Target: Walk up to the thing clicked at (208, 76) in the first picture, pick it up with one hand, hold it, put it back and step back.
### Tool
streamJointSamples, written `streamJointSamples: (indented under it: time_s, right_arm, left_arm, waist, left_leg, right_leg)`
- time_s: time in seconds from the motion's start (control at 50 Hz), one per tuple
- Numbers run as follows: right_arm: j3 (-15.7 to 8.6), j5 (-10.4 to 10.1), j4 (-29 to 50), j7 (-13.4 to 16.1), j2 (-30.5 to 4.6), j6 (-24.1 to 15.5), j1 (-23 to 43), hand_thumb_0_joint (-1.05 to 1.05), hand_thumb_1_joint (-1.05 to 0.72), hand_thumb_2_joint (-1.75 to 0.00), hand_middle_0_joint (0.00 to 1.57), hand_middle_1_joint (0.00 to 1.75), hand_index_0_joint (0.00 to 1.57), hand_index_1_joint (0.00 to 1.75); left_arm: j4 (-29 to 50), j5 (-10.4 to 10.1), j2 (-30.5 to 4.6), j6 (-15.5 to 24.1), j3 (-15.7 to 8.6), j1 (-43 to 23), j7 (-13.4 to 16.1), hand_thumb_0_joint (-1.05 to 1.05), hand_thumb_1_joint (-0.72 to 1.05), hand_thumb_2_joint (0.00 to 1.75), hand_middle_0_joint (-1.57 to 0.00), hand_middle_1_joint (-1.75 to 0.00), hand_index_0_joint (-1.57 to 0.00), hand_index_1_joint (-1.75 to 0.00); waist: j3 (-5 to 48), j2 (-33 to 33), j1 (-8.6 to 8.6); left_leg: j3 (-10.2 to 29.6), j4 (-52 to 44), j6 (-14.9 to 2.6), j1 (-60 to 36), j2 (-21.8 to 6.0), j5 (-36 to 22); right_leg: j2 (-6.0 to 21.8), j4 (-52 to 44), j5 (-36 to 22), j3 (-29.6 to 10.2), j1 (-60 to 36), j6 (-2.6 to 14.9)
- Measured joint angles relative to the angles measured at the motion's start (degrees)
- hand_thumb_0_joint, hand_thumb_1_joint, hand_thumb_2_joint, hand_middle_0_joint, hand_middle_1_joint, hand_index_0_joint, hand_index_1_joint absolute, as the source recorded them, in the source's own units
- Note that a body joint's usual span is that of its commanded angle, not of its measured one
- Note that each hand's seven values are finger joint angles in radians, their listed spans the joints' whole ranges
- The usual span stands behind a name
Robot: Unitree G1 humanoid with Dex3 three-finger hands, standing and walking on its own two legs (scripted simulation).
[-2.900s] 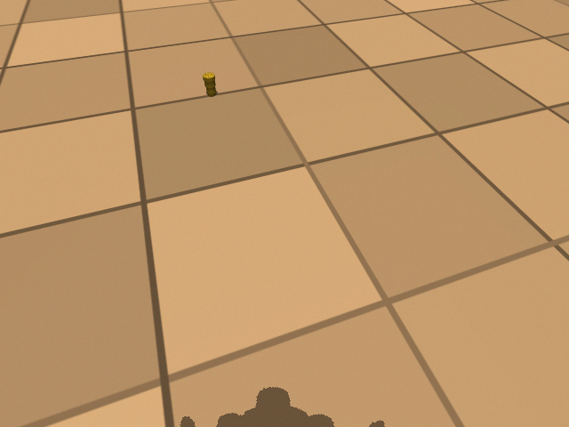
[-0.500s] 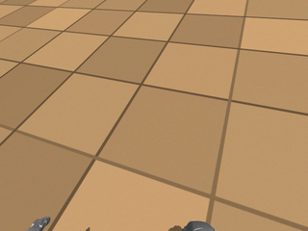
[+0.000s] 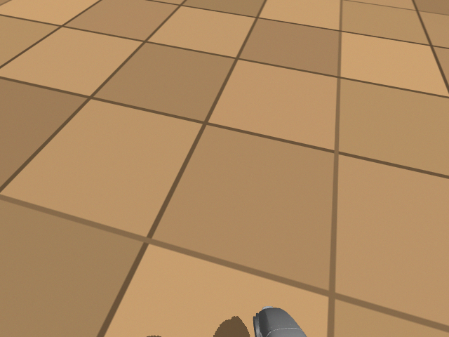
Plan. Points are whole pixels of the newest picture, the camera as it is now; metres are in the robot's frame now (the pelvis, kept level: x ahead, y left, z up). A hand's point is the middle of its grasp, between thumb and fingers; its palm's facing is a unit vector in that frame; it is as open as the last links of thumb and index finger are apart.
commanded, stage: walk up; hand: left
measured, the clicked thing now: out of the picture +0.59 +1.26 -0.69
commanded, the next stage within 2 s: none
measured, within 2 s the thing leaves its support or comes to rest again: neither
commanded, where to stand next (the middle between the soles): +0.15 +1.20 m, yaw -25 degrees
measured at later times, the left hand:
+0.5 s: hand out of the picture +0.18 +0.53 -0.11, palm faces -0.09 -0.77 -0.63, open 7.4 cm
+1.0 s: hand out of the picture +0.25 +0.68 -0.14, palm faces -0.19 -0.82 -0.55, open 7.4 cm
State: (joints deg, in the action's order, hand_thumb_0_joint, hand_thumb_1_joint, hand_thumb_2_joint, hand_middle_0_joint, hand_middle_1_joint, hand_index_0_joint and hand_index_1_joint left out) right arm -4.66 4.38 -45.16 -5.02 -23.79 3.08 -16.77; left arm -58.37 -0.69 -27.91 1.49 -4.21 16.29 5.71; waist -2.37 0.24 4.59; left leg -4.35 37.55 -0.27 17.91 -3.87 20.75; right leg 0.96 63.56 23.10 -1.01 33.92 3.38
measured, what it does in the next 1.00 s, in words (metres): steps to the left: right foot, then left foot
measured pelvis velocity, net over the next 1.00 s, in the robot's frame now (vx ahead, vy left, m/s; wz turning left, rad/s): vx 0.12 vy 0.41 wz -0.17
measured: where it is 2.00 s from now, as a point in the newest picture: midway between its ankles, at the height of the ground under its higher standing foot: outside the picture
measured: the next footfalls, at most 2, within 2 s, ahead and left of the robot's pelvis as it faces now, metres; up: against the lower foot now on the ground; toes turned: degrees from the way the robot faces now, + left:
right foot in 0.18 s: +0.17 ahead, -0.02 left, +0.00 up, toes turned -10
left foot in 0.56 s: +0.17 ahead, +0.42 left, +0.00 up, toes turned -6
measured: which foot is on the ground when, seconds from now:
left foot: down 0.00-0.20, up 0.22-0.54, down 0.56-0.90, up 0.92-1.00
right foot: up 0.00-0.16, down 0.18-0.58, up 0.60-0.86, down 0.88-1.00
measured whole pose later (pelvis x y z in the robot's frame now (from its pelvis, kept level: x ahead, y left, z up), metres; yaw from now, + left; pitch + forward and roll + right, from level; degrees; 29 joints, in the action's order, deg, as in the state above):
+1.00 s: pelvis +0.12 +0.41 -0.03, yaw -10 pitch -2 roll -3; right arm -5.2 4.9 -38.6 -3.4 -24.6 7.0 -17.7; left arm -46.7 1.2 -22.0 2.9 -1.4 15.9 5.9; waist -8.0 -7.7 2.6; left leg 0.4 71.3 0.0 31.2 2.0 29.8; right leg 0.3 44.4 16.4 6.9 26.0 3.7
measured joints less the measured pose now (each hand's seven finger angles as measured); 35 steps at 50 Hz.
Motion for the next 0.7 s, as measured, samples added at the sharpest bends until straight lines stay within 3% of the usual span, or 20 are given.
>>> streamJointSamples:
  time_s: [0.12, 0.16, 0.18, 0.2, 0.22, 0.26, 0.28, 0.32, 0.4, 0.48, 0.54, 0.58, 0.6, 0.62, 0.66, 0.7]
  right_arm:
    - [-0.52, 0.64, 1.18, 0.90, -0.95, 0.81, -1.51, 0.00, -0.90, -0.90, 0.20, 0.30, 0.21, 0.30]
    - [-0.65, 0.57, 2.12, 1.03, -1.32, 1.55, -1.67, 0.00, -0.90, -0.90, 0.20, 0.30, 0.21, 0.30]
    - [-0.78, 0.30, 2.49, 1.08, -1.50, 1.92, -1.64, 0.00, -0.90, -0.90, 0.20, 0.30, 0.21, 0.30]
    - [-1.08, 0.01, 2.39, 1.23, -1.64, 2.30, -0.87, 0.00, -0.90, -0.90, 0.20, 0.30, 0.21, 0.30]
    - [-1.19, -0.11, 2.42, 1.39, -1.36, 2.71, -0.22, 0.01, -0.91, -0.90, 0.20, 0.30, 0.21, 0.30]
    - [-0.78, -0.13, 3.05, 1.60, -0.38, 3.33, 0.09, 0.01, -0.91, -0.90, 0.20, 0.30, 0.20, 0.30]
    - [-0.45, -0.14, 3.14, 1.58, -0.05, 3.41, 0.32, 0.01, -0.91, -0.90, 0.20, 0.30, 0.20, 0.30]
    - [-0.02, -0.09, 3.16, 1.00, -0.14, 3.33, 1.36, 0.01, -0.91, -0.90, 0.20, 0.30, 0.21, 0.30]
    - [-0.38, 0.13, 4.92, -0.86, -1.60, 2.95, 3.91, 0.00, -0.91, -0.90, 0.20, 0.30, 0.21, 0.30]
    - [-1.36, -0.09, 6.19, -2.09, -3.30, 2.86, 5.10, 0.00, -0.91, -0.90, 0.20, 0.30, 0.21, 0.30]
    - [-2.32, -0.19, 5.92, -2.33, -4.99, 2.65, 4.85, 0.00, -0.91, -0.90, 0.20, 0.30, 0.21, 0.30]
    - [-3.05, 0.22, 4.95, -1.71, -4.49, 1.96, 4.85, 0.00, -0.91, -0.90, 0.20, 0.30, 0.21, 0.30]
    - [-2.89, 0.73, 4.81, -1.36, -3.74, 1.55, 4.60, 0.00, -0.91, -0.90, 0.20, 0.30, 0.21, 0.30]
    - [-2.39, 0.85, 4.78, -1.02, -3.26, 1.08, 4.01, 0.00, -0.91, -0.90, 0.20, 0.30, 0.21, 0.30]
    - [-1.62, 0.62, 4.41, -0.36, -2.48, 0.77, 2.46, 0.00, -0.91, -0.90, 0.20, 0.30, 0.21, 0.30]
    - [-1.16, 0.78, 4.30, 0.36, -1.23, 0.90, 1.12, 0.00, -0.91, -0.90, 0.20, 0.30, 0.21, 0.30]
  left_arm:
    - [2.12, -0.54, 4.20, 0.62, 2.29, -1.15, -1.26, 0.01, 0.90, 0.90, -0.21, -0.30, -0.21, -0.30]
    - [3.18, -0.27, 5.06, 0.98, 2.54, -1.02, -1.22, 0.01, 0.90, 0.90, -0.21, -0.30, -0.21, -0.30]
    - [3.83, 0.10, 5.35, 1.34, 2.40, -0.85, -1.04, 0.01, 0.90, 0.90, -0.21, -0.30, -0.21, -0.30]
    - [4.36, 0.53, 6.04, 1.55, 2.16, -1.26, -0.67, 0.01, 0.90, 0.89, -0.21, -0.30, -0.21, -0.30]
    - [5.27, 0.91, 6.30, 1.56, 2.09, -1.60, -0.38, 0.00, 0.90, 0.89, -0.21, -0.30, -0.21, -0.30]
    - [7.06, 1.08, 5.97, 1.41, 2.13, -2.37, 0.22, 0.00, 0.90, 0.89, -0.21, -0.30, -0.21, -0.30]
    - [7.81, 1.05, 5.75, 1.43, 2.00, -2.72, 0.53, 0.00, 0.90, 0.89, -0.21, -0.30, -0.21, -0.30]
    - [9.13, 1.13, 5.52, 1.74, 1.71, -2.67, 0.83, 0.00, 0.90, 0.89, -0.22, -0.30, -0.21, -0.30]
    - [9.94, 2.31, 4.37, 2.30, 0.97, -0.89, 0.07, 0.00, 0.90, 0.89, -0.21, -0.30, -0.21, -0.30]
    - [10.07, 3.58, 1.81, 2.16, -0.04, 0.52, -1.00, 0.00, 0.90, 0.89, -0.21, -0.30, -0.21, -0.30]
    - [10.56, 3.87, -0.31, 2.13, -0.80, 0.93, -1.30, 0.00, 0.90, 0.89, -0.21, -0.30, -0.21, -0.30]
    - [10.07, 3.79, -2.24, 1.59, -1.41, 0.50, -1.04, 0.00, 0.90, 0.90, -0.21, -0.30, -0.21, -0.30]
    - [9.37, 3.57, -2.88, 1.08, -1.82, 0.42, -0.57, 0.00, 0.90, 0.90, -0.21, -0.30, -0.21, -0.30]
    - [8.42, 3.19, -2.81, 0.44, -2.00, 0.47, 0.11, 0.01, 0.90, 0.90, -0.21, -0.30, -0.21, -0.30]
    - [6.55, 2.44, -1.65, -0.28, -1.19, 0.19, 1.17, 0.01, 0.90, 0.90, -0.21, -0.30, -0.20, -0.30]
    - [5.91, 1.38, -0.66, 0.22, -0.28, 0.03, 0.95, 0.01, 0.91, 0.90, -0.21, -0.30, -0.20, -0.30]
  waist:
    - [-2.89, -1.35, 1.35]
    - [-3.03, -2.25, 1.36]
    - [-3.01, -2.97, 0.92]
    - [-3.75, -5.00, 0.29]
    - [-4.25, -6.56, -0.14]
    - [-4.21, -7.72, -1.20]
    - [-4.04, -7.88, -1.88]
    - [-3.59, -8.27, -3.22]
    - [-2.68, -8.84, -4.19]
    - [-1.74, -8.26, -4.59]
    - [-1.24, -7.54, -5.17]
    - [-2.17, -4.15, -5.11]
    - [-2.72, -2.28, -5.02]
    - [-2.69, -1.82, -4.65]
    - [-2.29, -2.65, -2.69]
    - [-2.60, -2.22, -0.94]
  left_leg:
    - [-4.66, -4.01, -4.12, -5.61, 4.56, 1.25]
    - [-6.25, -1.29, -5.02, -5.89, 5.68, 4.03]
    - [-7.04, 1.92, -4.97, -5.20, 5.74, 5.91]
    - [-6.03, 6.75, -3.98, -3.75, 4.78, 7.07]
    - [-3.25, 12.87, -1.83, -1.33, 4.72, 8.01]
    - [1.71, 25.99, 1.54, 4.61, 5.64, 9.55]
    - [3.32, 31.28, 2.35, 7.33, 5.51, 9.24]
    - [6.33, 36.57, 2.14, 11.34, 4.16, 6.71]
    - [11.35, 32.86, 0.84, 14.36, -0.17, 1.37]
    - [11.49, 21.48, 0.57, 12.45, -3.66, 1.53]
    - [9.46, 14.20, 0.05, 8.90, -3.72, 2.19]
    - [6.58, 13.34, 2.63, 7.30, -0.96, 5.01]
    - [4.97, 14.27, 2.85, 7.06, 0.27, 5.47]
    - [4.15, 14.85, 2.63, 7.12, 0.41, 5.79]
    - [4.38, 13.82, 1.34, 7.08, 0.33, 5.27]
    - [3.87, 10.54, -0.07, 5.98, 1.23, 3.58]
  right_leg:
    - [-0.87, -17.07, -6.10, 6.54, -3.32, -2.08]
    - [-1.40, -24.54, -11.32, 8.53, -6.81, -1.52]
    - [-1.82, -27.38, -12.28, 8.86, -8.62, 0.19]
    - [-2.86, -26.92, -11.55, 9.03, -9.03, 1.19]
    - [-3.34, -25.96, -10.82, 9.32, -9.11, 1.35]
    - [-2.43, -24.55, -9.59, 9.49, -9.37, 1.36]
    - [-1.66, -24.45, -9.30, 9.25, -9.78, 1.36]
    - [-0.21, -25.22, -9.41, 8.10, -10.82, 0.51]
    - [2.71, -25.95, -9.63, 4.89, -11.59, -2.20]
    - [5.66, -23.74, -8.24, 1.71, -9.82, -3.53]
    - [7.70, -20.81, -6.58, -0.62, -7.46, -3.96]
    - [10.15, -17.11, -3.68, -4.43, -5.50, -2.51]
    - [9.70, -13.47, 1.00, -7.38, -4.22, -1.46]
    - [7.33, -8.70, 5.08, -8.71, -2.63, -0.76]
    - [2.59, -0.91, 8.37, -6.51, -0.15, 0.23]
    - [-0.10, 2.49, 6.89, -3.41, 1.70, -0.15]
